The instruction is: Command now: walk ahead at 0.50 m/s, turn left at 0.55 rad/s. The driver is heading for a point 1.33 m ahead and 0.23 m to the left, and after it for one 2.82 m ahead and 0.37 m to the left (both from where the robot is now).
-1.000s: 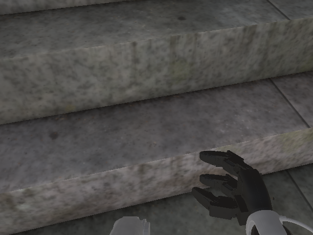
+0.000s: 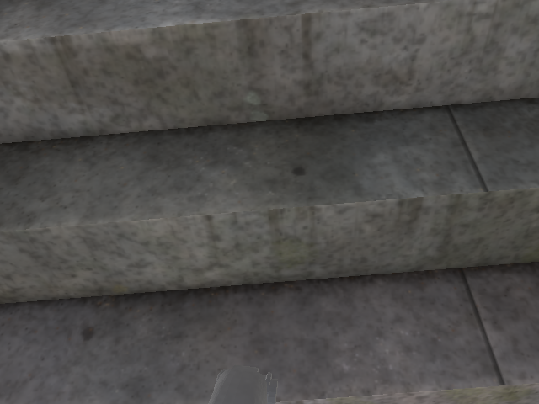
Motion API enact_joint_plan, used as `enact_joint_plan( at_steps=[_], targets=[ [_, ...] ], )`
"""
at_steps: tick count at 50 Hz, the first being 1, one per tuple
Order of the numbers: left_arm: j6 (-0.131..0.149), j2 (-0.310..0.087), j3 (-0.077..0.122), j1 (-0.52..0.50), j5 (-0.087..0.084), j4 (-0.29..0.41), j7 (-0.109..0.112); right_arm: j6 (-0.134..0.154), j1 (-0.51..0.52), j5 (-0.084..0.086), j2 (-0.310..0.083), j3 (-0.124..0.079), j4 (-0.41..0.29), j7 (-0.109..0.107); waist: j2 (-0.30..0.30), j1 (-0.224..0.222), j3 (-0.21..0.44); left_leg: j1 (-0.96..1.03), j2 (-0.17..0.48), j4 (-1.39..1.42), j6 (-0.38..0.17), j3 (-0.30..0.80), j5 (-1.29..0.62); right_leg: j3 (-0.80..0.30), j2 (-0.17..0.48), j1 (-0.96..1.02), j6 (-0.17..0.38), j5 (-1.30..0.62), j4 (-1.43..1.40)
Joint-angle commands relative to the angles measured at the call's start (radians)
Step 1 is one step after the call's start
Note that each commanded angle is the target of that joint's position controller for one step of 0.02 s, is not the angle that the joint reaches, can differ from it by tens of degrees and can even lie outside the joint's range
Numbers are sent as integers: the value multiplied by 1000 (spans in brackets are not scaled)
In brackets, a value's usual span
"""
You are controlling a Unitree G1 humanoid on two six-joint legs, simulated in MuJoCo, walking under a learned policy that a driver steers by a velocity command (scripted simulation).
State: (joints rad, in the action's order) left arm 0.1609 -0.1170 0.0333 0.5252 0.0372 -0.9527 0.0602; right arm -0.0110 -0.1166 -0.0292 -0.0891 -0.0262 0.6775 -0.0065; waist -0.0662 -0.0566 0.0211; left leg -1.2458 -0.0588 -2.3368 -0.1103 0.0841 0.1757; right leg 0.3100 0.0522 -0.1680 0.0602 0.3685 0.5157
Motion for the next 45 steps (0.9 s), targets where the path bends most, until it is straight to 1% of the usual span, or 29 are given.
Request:
enact_joint_plan(
  at_steps=[1,5,6,7,8,9,10,11,12,13,14,17,18,19,21,25,27,28,29,31,33,34,35,36,38,39,41,43,45],
  targets=[
    [16,-56,-11,53,-18,14,20,1,204,7,-6,14,-142,-2,70,19,-157,-271,25,51,-9,11,-46,-244,268,76,41,-11,-329],
    [-7,-114,6,108,-11,-10,32,-30,331,-1,6,33,-230,-1,175,10,-93,-212,106,312,-24,-167,126,-134,202,205,23,-296,-404],
    [-27,-168,13,121,-54,-15,48,-35,432,49,49,77,-261,13,215,-27,-99,-79,149,623,-62,-298,336,-66,215,197,56,-487,-579],
    [-38,-120,-6,91,-66,-18,45,-43,333,89,23,78,-226,-3,270,29,-77,256,89,868,-92,-366,456,20,146,104,79,-973,-491],
    [-35,-170,-3,66,-92,32,51,-52,238,89,-20,60,-158,-12,181,42,6,490,-42,921,-93,-477,554,-2,221,71,101,-1758,-332],
    [-27,-232,11,57,-111,25,52,-53,21,53,-45,48,-94,-16,219,126,150,638,-89,919,-133,-490,498,-44,322,144,126,-2237,-115],
    [-23,-330,36,-44,-156,66,21,-36,-157,27,-101,28,-50,-12,259,215,307,830,-135,1085,-145,-380,417,-47,319,157,150,-2350,132],
    [-15,-403,55,-109,-126,132,-30,-24,-282,28,-169,-9,-13,-14,268,279,381,1049,-109,1262,-164,-102,398,-69,249,-28,145,-1980,344],
    [12,-317,38,-96,-69,181,-73,-39,-243,10,-271,-48,-12,-30,56,226,379,1193,33,1538,-248,340,700,-143,109,-332,100,-1278,632],
    [19,-246,35,-298,-27,253,-118,-47,-187,-10,-322,-91,-30,-43,-72,246,364,1143,197,1924,-305,886,895,-276,-117,-564,60,-416,1172],
    [2,-120,11,-401,27,331,-124,-40,-88,-19,-292,-88,-15,-38,23,187,298,1001,206,1983,-210,891,904,-452,-100,-681,56,-365,1540],
    [-17,72,-57,-408,41,420,-69,47,-39,-16,-99,-30,166,-22,149,-6,-54,658,171,1865,-100,547,578,-418,-62,-897,87,-444,1746],
    [-21,78,-65,-348,25,403,-63,60,-30,-17,-72,-22,188,-11,137,-42,-101,635,145,1868,-77,423,459,-402,-60,-936,77,-413,1750],
    [-35,103,-82,-349,29,413,-47,77,-86,-31,-115,-30,230,-1,113,-40,-112,683,118,1882,-57,309,292,-406,-47,-1004,79,-378,1757],
    [-61,96,-92,-421,11,431,-27,101,-128,-17,-118,-29,255,25,61,-26,-160,675,110,1935,-41,202,172,-343,-16,-1092,71,-316,1694],
    [-73,118,-117,-696,-6,547,-2,118,-259,-19,-147,-32,288,22,5,60,-158,824,142,2077,-45,238,215,-280,30,-1377,46,-120,1861],
    [-74,94,-119,-877,-2,623,-10,105,-315,-24,-160,-49,287,3,-19,120,-94,780,109,2201,-66,212,103,-210,28,-1187,48,-84,1582],
    [-78,68,-119,-890,-10,632,-16,92,-355,12,-178,-60,276,-25,-36,141,-51,799,132,2308,-110,175,-178,-172,28,-1004,45,-44,1340],
    [-79,97,-129,-844,-25,625,-27,70,-332,6,-194,-71,258,-48,-76,118,48,816,158,2355,-119,119,-325,-163,22,-766,73,-25,1159],
    [-78,39,-85,-535,-34,480,-30,85,-220,34,-262,-88,164,-50,-47,12,281,909,149,2116,-98,-18,-1449,-105,-105,-316,93,73,975],
    [-81,-87,-29,-277,-40,421,-33,138,-121,39,-340,-127,100,-24,-57,-100,467,1122,203,1746,-93,40,-1822,-238,-116,-132,75,97,584],
    [-84,-149,-3,-205,-38,373,-30,166,-123,29,-307,-118,88,-5,49,-142,524,1081,178,1462,-88,65,-1568,-405,-71,-8,75,187,391],
    [-92,-240,35,-194,-18,300,-13,145,-134,22,-128,-92,41,41,450,-70,495,635,-94,1035,5,69,-357,-995,197,183,237,240,64],
    [-103,-206,47,-267,-33,298,-5,132,-156,-56,-73,-78,23,44,340,-19,507,501,-132,577,13,235,-150,-1220,226,105,212,519,-77],
    [-103,-97,35,-378,-60,196,-12,89,-115,-55,2,-50,-31,30,72,97,177,297,-100,337,-10,149,-274,-969,180,-134,137,539,39],
    [-97,-28,16,-355,-54,131,-12,78,-105,-52,28,-25,-42,20,22,109,40,211,-96,272,-24,145,-276,-821,150,-236,123,363,69],
    [-56,43,-8,-281,-42,66,-28,39,-131,-23,43,1,-51,6,11,136,-42,150,-98,206,-10,140,-183,-629,100,-273,89,88,15],
    [-21,-19,5,-273,-22,64,-32,25,-107,-19,19,4,-68,-1,11,154,-92,69,-80,252,8,145,-119,-551,100,-231,110,-14,-62],
    [1,-71,10,-253,-33,60,-25,18,-38,-18,20,9,-101,1,24,154,-128,10,-39,264,11,134,-116,-540,141,-263,128,27,-148]
  ],
)
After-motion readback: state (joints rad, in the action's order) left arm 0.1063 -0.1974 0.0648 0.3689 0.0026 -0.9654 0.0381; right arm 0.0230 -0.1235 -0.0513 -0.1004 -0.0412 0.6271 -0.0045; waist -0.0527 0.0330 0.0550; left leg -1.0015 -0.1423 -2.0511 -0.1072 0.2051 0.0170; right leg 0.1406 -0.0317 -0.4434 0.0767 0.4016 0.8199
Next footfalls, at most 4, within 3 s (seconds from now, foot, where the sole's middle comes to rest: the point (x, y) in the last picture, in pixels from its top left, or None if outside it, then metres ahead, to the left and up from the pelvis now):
0.20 left None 0.25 0.10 -0.56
0.66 right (331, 332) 0.50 -0.02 -0.35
1.20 left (141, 167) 0.71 0.32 -0.14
1.74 right None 0.95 0.18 0.08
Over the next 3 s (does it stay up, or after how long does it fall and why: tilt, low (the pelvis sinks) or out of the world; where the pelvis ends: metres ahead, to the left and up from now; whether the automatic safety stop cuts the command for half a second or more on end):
stays up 1.19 0.22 1.04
